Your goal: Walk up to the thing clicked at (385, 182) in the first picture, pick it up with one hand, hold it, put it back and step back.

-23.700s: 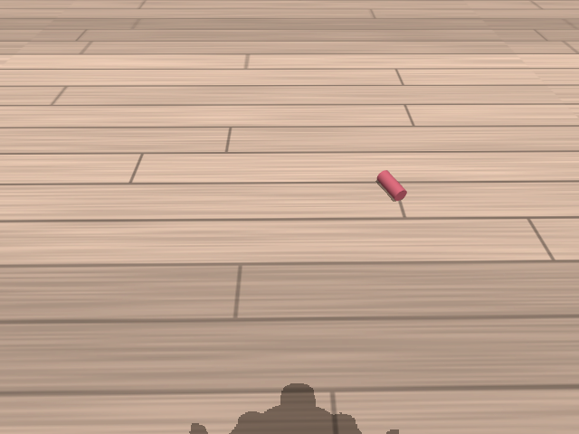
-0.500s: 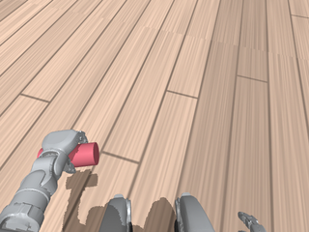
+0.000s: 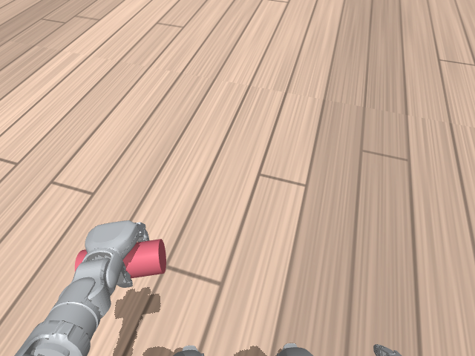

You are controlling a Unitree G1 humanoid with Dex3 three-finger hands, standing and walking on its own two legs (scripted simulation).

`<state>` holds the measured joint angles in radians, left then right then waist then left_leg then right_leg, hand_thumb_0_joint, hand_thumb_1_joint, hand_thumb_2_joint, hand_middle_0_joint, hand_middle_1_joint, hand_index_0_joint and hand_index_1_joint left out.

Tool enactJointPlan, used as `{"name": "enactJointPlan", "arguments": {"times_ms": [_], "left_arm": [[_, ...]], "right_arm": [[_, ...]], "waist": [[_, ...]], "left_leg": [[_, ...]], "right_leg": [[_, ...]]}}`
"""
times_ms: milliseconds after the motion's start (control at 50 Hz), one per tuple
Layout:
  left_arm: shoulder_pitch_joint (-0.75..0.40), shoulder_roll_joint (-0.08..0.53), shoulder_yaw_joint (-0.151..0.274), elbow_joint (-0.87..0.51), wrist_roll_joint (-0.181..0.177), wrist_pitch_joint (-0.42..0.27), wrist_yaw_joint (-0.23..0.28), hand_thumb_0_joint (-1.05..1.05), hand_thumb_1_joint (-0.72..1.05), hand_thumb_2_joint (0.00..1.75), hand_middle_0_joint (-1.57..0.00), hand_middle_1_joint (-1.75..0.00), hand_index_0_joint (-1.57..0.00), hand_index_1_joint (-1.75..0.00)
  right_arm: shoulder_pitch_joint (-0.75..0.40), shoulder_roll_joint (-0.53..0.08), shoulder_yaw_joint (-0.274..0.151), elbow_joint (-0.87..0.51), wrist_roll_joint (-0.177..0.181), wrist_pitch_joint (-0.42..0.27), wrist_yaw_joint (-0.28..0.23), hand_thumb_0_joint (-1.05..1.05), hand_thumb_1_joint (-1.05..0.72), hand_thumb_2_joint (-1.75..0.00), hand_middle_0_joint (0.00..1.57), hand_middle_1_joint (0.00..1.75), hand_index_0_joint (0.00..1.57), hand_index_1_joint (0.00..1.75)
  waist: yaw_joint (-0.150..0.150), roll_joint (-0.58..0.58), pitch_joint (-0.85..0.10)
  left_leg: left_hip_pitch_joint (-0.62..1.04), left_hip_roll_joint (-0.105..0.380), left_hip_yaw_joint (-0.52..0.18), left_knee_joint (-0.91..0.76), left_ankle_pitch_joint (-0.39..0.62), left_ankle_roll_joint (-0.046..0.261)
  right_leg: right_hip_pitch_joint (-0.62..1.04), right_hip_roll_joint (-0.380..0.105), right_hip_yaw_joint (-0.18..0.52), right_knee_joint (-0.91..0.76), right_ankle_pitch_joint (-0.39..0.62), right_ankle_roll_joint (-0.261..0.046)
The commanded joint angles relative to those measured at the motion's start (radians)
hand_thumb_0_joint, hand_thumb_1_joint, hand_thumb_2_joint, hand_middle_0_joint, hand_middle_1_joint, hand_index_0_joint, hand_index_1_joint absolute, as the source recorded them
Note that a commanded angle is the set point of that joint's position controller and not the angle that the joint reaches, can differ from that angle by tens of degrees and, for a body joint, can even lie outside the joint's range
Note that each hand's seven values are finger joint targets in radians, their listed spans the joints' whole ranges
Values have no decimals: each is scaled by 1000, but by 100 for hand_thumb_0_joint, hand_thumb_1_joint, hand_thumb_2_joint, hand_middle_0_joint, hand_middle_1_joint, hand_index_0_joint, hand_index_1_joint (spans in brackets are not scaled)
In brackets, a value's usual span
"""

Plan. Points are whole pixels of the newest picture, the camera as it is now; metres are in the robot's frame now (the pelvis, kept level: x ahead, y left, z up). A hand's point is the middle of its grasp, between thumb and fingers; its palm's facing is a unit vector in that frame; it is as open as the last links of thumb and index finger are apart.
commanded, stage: hold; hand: left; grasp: from above
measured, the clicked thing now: (123, 261) +0.33 +0.23 -0.11
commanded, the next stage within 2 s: crouch in 1.98 s
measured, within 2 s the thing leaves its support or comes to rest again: neither
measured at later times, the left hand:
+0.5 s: hand (114, 246) +0.33 +0.22 -0.03, palm faces -0.46 -0.06 -0.88, open 9.6 cm
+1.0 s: hand (113, 251) +0.31 +0.21 -0.01, palm faces -0.46 -0.06 -0.89, open 9.6 cm
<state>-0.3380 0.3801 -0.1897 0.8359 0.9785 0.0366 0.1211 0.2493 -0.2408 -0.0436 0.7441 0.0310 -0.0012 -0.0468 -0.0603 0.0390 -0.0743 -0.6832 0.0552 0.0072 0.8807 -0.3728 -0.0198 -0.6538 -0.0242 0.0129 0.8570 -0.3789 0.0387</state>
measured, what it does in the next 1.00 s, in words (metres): stands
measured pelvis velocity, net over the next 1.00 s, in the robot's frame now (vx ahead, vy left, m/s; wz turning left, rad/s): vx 0.01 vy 0.00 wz -0.01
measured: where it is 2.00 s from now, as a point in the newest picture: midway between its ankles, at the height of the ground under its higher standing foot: outside the picture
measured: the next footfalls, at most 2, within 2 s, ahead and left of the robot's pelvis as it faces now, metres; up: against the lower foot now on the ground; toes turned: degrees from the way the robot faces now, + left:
none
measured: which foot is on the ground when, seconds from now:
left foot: down 0.00-1.00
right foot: down 0.00-1.00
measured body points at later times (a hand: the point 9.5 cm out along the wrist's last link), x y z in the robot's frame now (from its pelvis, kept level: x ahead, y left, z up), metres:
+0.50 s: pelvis +0.02 +0.00 +0.03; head +0.05 -0.01 +0.48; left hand +0.35 +0.22 +0.02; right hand +0.13 -0.26 -0.09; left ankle +0.04 +0.13 -0.69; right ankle +0.03 -0.15 -0.69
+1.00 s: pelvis +0.01 +0.00 +0.04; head +0.02 -0.02 +0.49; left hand +0.33 +0.21 +0.04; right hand +0.14 -0.26 -0.08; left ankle +0.04 +0.13 -0.69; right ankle +0.03 -0.15 -0.69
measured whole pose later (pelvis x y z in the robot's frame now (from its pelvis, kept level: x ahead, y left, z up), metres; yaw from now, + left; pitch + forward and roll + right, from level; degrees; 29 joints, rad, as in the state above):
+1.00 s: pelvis +0.01 +0.00 +0.04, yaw -1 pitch +2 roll +0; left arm -0.26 0.38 -0.22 0.70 0.99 0.01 0.00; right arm 0.20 -0.25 -0.04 0.70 0.05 0.06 -0.04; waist -0.01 0.05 -0.03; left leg -0.34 0.04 0.04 0.56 -0.25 -0.02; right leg -0.34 -0.03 0.03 0.57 -0.27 0.03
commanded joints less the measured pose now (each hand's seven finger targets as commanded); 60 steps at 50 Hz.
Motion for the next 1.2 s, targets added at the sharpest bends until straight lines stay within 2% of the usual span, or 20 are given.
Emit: {"name": "enactJointPlan", "arguments": {"times_ms": [0, 40, 60, 80, 140, 180, 220, 240, 260, 280, 360, 380, 400, 480, 560, 680, 720, 760, 920, 1180], "left_arm": [[-315, 221, 87, -194, 10, -7, 46, 0, 70, 66, -101, -65, -104, -62], [-350, 211, 77, -213, 12, -9, 46, 0, 70, 67, -101, -65, -104, -62], [-323, 206, 75, -191, 16, -6, 45, 0, 68, 67, -100, -65, -103, -61], [-336, 214, 78, -202, 17, -8, 41, 0, 68, 61, -97, -66, -101, -61], [-333, 209, 65, -196, 26, -12, 18, 0, 67, 63, -97, -65, -102, -61], [-342, 230, 77, -222, 24, -18, 2, 0, 69, 65, -98, -67, -102, -62], [-314, 195, 60, -205, 17, -19, -9, 0, 71, 68, -100, -68, -104, -64], [-328, 216, 74, -234, 15, -23, -10, 0, 73, 68, -102, -68, -106, -63], [-323, 217, 70, -221, 19, -22, -16, 0, 74, 67, -102, -69, -106, -64], [-299, 202, 62, -197, 19, -21, -21, 0, 74, 69, -102, -68, -106, -64], [-295, 215, 69, -228, 21, -24, -33, 0, 74, 69, -104, -66, -107, -63], [-325, 215, 68, -280, 20, -27, -35, 0, 73, 68, -102, -67, -106, -63], [-295, 228, 78, -241, 25, -23, -35, 0, 73, 69, -102, -66, -105, -63], [-307, 210, 65, -272, 24, -25, -41, 0, 73, 67, -102, -67, -106, -63], [-310, 230, 78, -307, 22, -22, -47, 0, 73, 68, -101, -68, -105, -64], [-294, 207, 58, -301, 22, -17, -58, 0, 72, 67, -101, -66, -105, -62], [-299, 229, 71, -309, 18, -20, -68, 0, 73, 69, -103, -66, -106, -63], [-285, 220, 67, -312, 11, -22, -77, 0, 72, 69, -103, -66, -106, -63], [-280, 227, 78, -337, 24, -26, -79, 0, 71, 69, -101, -67, -105, -64], [-293, 238, 81, -382, 9, -30, -101, 0, 69, 65, -98, -69, -102, -65]], "right_arm": [[-1, -146, -47, -98, 4, -29, -13, 0, -89, -89, 20, 30, 20, 30], [-3, -146, -49, -96, 7, -28, -12, 0, -89, -89, 20, 30, 20, 30], [-6, -145, -50, -95, 7, -25, -12, 0, -89, -89, 20, 30, 20, 30], [-3, -150, -53, -95, 7, -24, -11, 0, -89, -89, 20, 30, 20, 30], [-7, -147, -54, -93, 9, -20, -10, 0, -89, -89, 20, 30, 20, 30], [-11, -150, -56, -99, 10, -16, -8, 0, -89, -89, 20, 30, 20, 30], [-17, -148, -55, -107, 10, -13, -5, 0, -89, -89, 20, 30, 20, 30], [-20, -153, -57, -109, 11, -12, -5, 0, -89, -89, 20, 30, 20, 30], [-30, -149, -54, -112, 13, -10, -6, 0, -89, -89, 20, 30, 20, 30], [-33, -148, -52, -119, 13, -8, -6, 0, -89, -89, 20, 30, 20, 30], [-45, -147, -52, -131, 14, -2, -4, 0, -89, -89, 20, 30, 20, 30], [-44, -148, -55, -134, 15, -1, -4, 0, -89, -89, 20, 30, 20, 30], [-47, -152, -55, -132, 16, 1, -4, 0, -89, -89, 20, 30, 20, 30], [-55, -149, -51, -141, 17, 4, -3, 0, -89, -89, 20, 30, 20, 30], [-67, -149, -52, -146, 19, 9, -4, 0, -89, -89, 20, 30, 20, 30], [-77, -149, -50, -151, 20, 14, -4, 0, -89, -89, 20, 30, 20, 30], [-83, -151, -50, -154, 20, 17, -6, 0, -89, -89, 20, 30, 20, 30], [-96, -148, -46, -163, 20, 18, -5, 0, -89, -90, 20, 30, 20, 30], [-116, -143, -40, -173, 21, 24, -10, 0, -89, -90, 20, 30, 20, 30], [-157, -139, -32, -181, 24, 20, -15, 0, -90, -90, 20, 30, 20, 30]], "waist": [[8, 3, -312], [-1, 31, -314], [13, 12, -300], [3, 4, -303], [13, 0, -299], [22, 20, -301], [22, -1, -283], [24, 12, -294], [29, 12, -268], [21, -13, -238], [36, -9, -255], [35, 11, -280], [38, -4, -264], [37, -10, -244], [52, 2, -280], [39, -21, -227], [50, -19, -230], [56, -26, -219], [56, -32, -217], [63, -16, -186]], "left_leg": [[278, -56, -4, -171, 190, 15], [320, -52, -4, -195, 212, 9], [325, -52, -1, -199, 236, 11], [333, -52, 0, -205, 247, 11], [347, -58, 11, -217, 293, 15], [366, -60, 14, -235, 298, 12], [378, -59, 13, -248, 309, 13], [394, -58, 14, -256, 308, 11], [383, -60, 15, -265, 298, 12], [372, -61, 18, -269, 284, 16], [401, -64, 26, -283, 313, 16], [419, -62, 24, -286, 333, 14], [423, -61, 23, -292, 339, 13], [429, -59, 21, -311, 324, 14], [457, -62, 27, -316, 371, 16], [460, -62, 31, -338, 350, 22], [466, -62, 35, -347, 343, 24], [467, -64, 35, -360, 326, 25], [488, -68, 38, -378, 313, 27], [506, -66, 41, -421, 238, 28]], "right_leg": [[155, 52, -12, -180, 187, -36], [159, 55, -16, -190, 199, -40], [172, 54, -17, -199, 221, -39], [183, 56, -16, -205, 231, -38], [222, 53, -11, -223, 282, -35], [243, 53, -12, -236, 277, -37], [249, 55, -14, -248, 287, -38], [255, 55, -15, -253, 281, -39], [255, 55, -14, -262, 273, -38], [249, 55, -12, -274, 266, -36], [295, 52, -10, -286, 290, -34], [300, 54, -7, -282, 309, -36], [304, 55, -13, -286, 305, -36], [313, 57, -12, -301, 291, -37], [350, 53, -9, -307, 337, -35], [344, 51, -8, -336, 328, -32], [353, 50, -10, -348, 319, -31], [365, 48, -11, -358, 301, -31], [374, 45, -7, -381, 286, -30], [379, 43, -5, -421, 206, -31]]}}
